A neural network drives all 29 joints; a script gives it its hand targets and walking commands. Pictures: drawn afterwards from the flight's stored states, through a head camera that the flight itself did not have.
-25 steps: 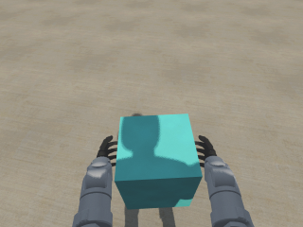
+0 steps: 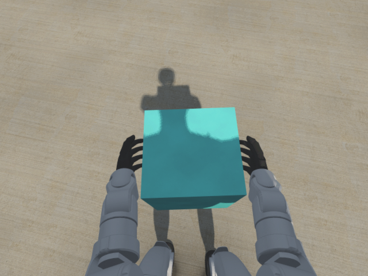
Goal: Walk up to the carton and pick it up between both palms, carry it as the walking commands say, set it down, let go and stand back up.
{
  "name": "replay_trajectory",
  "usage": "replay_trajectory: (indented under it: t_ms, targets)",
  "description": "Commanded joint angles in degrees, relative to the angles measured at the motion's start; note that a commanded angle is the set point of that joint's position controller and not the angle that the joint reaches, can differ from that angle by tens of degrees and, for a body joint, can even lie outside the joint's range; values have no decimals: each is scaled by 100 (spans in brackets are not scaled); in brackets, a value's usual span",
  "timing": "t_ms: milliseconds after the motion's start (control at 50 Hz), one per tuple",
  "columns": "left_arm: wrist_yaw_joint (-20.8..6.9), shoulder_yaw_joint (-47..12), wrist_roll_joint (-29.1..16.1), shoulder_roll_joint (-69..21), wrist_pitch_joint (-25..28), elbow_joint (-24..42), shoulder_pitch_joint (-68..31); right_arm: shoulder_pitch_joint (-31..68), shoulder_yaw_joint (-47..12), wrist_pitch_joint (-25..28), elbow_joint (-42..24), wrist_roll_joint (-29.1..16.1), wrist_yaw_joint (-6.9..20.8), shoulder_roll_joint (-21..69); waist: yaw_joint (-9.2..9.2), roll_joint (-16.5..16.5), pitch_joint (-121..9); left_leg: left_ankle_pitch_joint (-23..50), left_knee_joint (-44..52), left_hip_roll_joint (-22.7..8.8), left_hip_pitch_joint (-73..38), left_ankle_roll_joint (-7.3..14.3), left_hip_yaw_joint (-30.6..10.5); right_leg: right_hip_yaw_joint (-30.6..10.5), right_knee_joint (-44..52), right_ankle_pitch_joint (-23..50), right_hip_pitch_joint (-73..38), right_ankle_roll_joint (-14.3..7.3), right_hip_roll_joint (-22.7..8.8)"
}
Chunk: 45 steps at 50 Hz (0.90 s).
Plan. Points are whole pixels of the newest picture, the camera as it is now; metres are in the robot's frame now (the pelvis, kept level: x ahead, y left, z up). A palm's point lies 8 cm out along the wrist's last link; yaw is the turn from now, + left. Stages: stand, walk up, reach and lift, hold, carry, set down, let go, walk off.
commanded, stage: set down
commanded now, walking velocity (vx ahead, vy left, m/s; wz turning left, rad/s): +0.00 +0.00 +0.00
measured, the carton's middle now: (190, 165) +0.38 +0.01 -0.12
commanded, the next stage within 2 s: none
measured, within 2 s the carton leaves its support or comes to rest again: neither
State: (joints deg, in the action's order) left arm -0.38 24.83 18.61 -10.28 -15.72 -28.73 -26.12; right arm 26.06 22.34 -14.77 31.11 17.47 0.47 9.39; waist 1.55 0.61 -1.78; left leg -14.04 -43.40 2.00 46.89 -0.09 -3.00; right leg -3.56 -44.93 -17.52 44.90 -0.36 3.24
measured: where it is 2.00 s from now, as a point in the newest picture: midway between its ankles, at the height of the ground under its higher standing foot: outside the picture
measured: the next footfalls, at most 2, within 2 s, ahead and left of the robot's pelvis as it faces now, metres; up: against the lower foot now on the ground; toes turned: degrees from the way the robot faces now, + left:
none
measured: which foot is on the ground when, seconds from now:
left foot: down 0.00-1.00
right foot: down 0.00-1.00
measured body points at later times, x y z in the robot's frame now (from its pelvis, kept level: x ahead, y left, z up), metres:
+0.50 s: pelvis -0.02 +0.00 -0.08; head +0.17 +0.01 +0.33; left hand +0.38 +0.17 -0.14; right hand +0.40 -0.13 -0.15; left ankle +0.06 +0.12 -0.70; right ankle +0.03 -0.11 -0.70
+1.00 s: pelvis -0.02 +0.00 -0.15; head +0.20 +0.01 +0.24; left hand +0.40 +0.17 -0.23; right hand +0.42 -0.13 -0.24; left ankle +0.06 +0.12 -0.70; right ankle +0.03 -0.11 -0.70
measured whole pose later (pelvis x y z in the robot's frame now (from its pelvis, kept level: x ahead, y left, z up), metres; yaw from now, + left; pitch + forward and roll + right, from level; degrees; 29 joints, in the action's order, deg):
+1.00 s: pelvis -0.02 +0.00 -0.15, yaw +0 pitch +41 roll +0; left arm 3.6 25.2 11.0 -4.5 -12.8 -35.9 -41.6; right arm 43.7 20.8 -11.9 40.6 10.1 -3.1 2.5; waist 1.8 0.9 -13.9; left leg -25.7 -82.5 5.1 98.1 -1.5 -4.2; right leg -3.9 -84.2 -29.8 95.8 1.1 6.4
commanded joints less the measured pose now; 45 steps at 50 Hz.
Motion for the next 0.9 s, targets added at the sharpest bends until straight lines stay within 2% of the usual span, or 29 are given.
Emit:
replay_trajectory:
  t_ms: [0,220,360,620,880]
  targets:
    - [-1176,-3056,-600,-4899,161,-530,-2705,2999,-3040,236,228,-641,1167,4924,44,35,-3460,1150,-128,372,-1687,74,-96,-126,192,1047,-513,-15,312]
    - [-1254,-3149,-692,-5242,-10,-637,-3440,3808,-2934,77,389,-706,1328,5046,32,-53,-4209,482,-898,421,-741,37,-31,20,-605,229,761,6,419]
    - [-1205,-3061,-717,-5277,-37,-771,-3611,3987,-2805,46,554,-747,1332,5008,32,-62,-4555,532,-1406,477,-171,-1,21,96,-1154,143,1466,26,491]
    - [-985,-3324,-1054,-5089,179,-795,-3859,4265,-3170,262,603,-1101,1035,4973,63,56,-5492,806,-2401,608,914,-114,126,131,-2143,583,2138,163,567]
    - [-773,-3172,-1239,-4767,309,-991,-4330,4673,-3074,402,882,-1220,768,4687,67,13,-5636,549,-3134,691,1756,-180,236,241,-2899,339,2929,199,664]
